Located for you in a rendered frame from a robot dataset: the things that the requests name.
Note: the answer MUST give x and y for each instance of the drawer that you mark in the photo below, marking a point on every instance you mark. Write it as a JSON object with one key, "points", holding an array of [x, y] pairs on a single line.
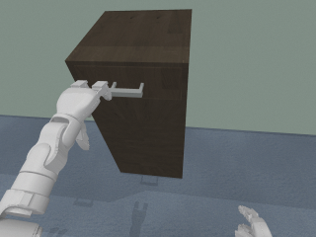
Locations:
{"points": [[159, 82]]}

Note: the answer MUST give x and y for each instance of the robot right hand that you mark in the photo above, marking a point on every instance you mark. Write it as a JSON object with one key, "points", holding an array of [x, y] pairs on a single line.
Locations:
{"points": [[259, 227]]}

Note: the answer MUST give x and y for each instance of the cabinet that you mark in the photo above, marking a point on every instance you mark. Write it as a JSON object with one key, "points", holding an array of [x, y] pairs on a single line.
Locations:
{"points": [[146, 136]]}

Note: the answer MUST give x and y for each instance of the robot left forearm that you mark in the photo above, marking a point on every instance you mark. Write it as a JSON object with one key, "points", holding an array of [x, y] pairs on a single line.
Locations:
{"points": [[32, 187]]}

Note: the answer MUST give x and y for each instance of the handle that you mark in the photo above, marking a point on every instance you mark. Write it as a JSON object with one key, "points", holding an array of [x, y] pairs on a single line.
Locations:
{"points": [[124, 92]]}

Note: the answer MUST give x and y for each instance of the left robot upper arm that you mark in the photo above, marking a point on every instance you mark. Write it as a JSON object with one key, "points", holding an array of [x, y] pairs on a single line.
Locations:
{"points": [[19, 228]]}

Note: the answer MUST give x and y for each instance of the robot left hand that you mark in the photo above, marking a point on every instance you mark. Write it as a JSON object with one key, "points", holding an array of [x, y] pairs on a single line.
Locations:
{"points": [[79, 101]]}

